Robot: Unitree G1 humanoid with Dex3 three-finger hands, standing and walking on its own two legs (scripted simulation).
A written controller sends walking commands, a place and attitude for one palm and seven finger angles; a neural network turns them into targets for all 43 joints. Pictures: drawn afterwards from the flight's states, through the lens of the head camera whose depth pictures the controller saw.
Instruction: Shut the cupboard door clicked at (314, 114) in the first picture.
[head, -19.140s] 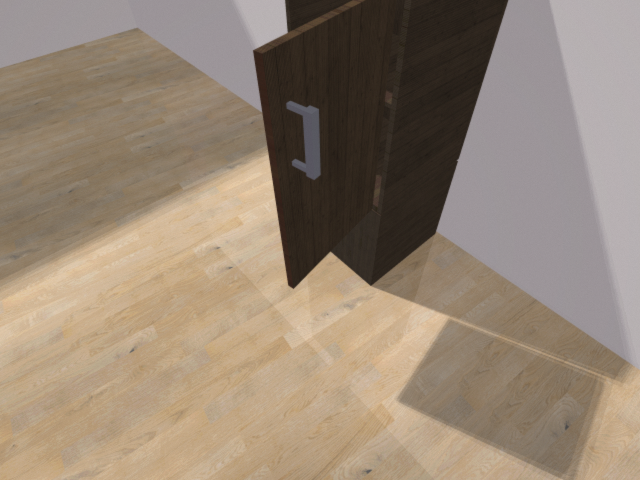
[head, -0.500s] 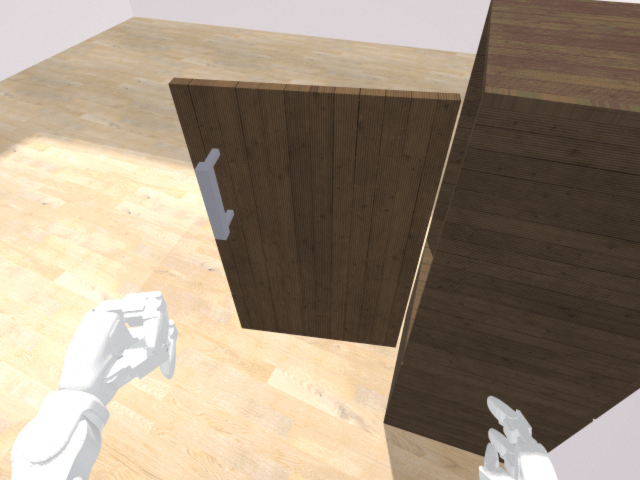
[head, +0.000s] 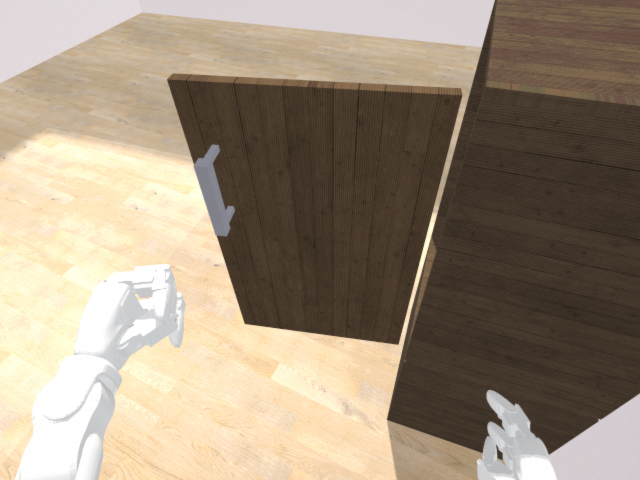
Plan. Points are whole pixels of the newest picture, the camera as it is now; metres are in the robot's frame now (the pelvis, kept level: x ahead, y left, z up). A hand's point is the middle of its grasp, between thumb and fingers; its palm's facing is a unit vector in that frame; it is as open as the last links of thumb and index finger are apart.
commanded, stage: bring the fist close to the handle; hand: left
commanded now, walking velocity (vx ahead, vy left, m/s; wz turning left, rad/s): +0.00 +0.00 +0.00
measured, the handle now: (218, 191) +0.48 +0.20 +0.11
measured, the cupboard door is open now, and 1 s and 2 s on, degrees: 100 100 92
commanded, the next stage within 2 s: push the door shut along its arc in 1.12 s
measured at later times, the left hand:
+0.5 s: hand (216, 259) +0.35 +0.16 +0.11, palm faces -0.08 -1.00 -0.05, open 3.1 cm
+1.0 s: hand (222, 237) +0.39 +0.17 +0.11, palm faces -0.05 -1.00 -0.04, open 3.1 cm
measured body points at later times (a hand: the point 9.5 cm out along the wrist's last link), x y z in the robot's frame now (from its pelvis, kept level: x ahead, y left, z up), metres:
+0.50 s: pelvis +0.01 +0.01 +0.00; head +0.03 -0.01 +0.45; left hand +0.35 +0.22 +0.11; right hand +0.16 -0.24 -0.09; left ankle -0.01 +0.12 -0.72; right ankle +0.03 -0.11 -0.72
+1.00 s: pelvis +0.02 +0.00 +0.00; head +0.04 -0.02 +0.45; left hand +0.39 +0.22 +0.11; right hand +0.12 -0.26 -0.10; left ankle -0.01 +0.12 -0.72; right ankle +0.03 -0.11 -0.72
